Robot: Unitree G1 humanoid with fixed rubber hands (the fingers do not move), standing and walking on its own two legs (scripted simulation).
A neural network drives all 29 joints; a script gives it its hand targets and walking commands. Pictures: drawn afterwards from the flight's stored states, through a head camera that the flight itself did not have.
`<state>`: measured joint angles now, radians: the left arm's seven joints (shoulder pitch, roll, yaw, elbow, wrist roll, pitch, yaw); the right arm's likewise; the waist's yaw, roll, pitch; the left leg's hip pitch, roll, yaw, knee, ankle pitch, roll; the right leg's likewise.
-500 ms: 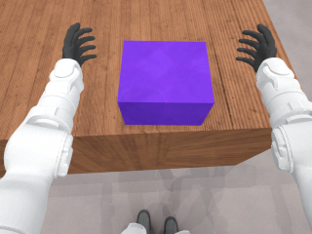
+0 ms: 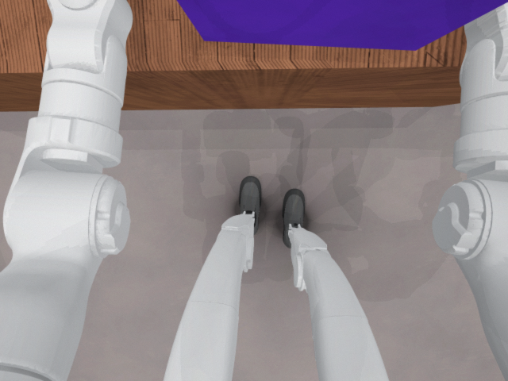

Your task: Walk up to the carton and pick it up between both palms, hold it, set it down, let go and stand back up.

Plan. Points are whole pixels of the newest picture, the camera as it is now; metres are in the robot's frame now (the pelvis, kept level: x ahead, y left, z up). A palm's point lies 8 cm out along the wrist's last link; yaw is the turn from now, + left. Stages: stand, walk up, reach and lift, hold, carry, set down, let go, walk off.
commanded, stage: reach and lift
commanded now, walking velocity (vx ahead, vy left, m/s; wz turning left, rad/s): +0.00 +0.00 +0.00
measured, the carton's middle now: out of the picture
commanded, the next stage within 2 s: none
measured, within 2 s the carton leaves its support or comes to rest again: neither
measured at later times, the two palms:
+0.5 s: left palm out of the picture +0.53 +0.16 -0.03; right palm out of the picture +0.55 -0.16 -0.01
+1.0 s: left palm out of the picture +0.54 +0.16 -0.04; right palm out of the picture +0.55 -0.16 -0.04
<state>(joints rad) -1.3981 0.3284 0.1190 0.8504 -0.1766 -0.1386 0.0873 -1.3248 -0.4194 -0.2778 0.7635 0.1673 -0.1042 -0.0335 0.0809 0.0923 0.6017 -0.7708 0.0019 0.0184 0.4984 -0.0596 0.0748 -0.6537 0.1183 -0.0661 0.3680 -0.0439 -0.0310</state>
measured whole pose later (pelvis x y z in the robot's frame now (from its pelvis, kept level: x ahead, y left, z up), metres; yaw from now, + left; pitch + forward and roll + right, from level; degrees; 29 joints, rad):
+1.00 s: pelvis +0.09 -0.01 +0.00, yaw +2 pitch +42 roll -2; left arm -0.97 0.06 0.52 1.25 0.27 -0.43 0.06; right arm -0.90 0.02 -0.70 1.01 -0.49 -0.37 -0.04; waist 0.02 0.04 -0.31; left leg -0.99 -0.04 0.01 0.28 -0.02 0.06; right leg -0.91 0.09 -0.05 0.23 -0.06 -0.07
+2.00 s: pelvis +0.09 -0.01 +0.00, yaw +3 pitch +43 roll -1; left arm -0.97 0.07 0.52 1.30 0.24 -0.46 0.05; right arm -0.89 0.01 -0.68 1.03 -0.49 -0.40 -0.06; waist 0.01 0.03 -0.33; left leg -0.99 -0.05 0.00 0.26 -0.02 0.06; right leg -0.91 0.08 -0.07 0.23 -0.06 -0.07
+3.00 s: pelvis +0.07 -0.01 -0.04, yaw +2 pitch +31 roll -3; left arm -0.80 0.13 -0.04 1.29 -0.21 -0.26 0.17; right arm -0.87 -0.13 -0.08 1.33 0.11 -0.24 -0.12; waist -0.03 0.00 -0.45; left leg -1.07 -0.03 -0.01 0.83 -0.30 0.05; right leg -0.98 0.10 -0.06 0.78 -0.35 -0.07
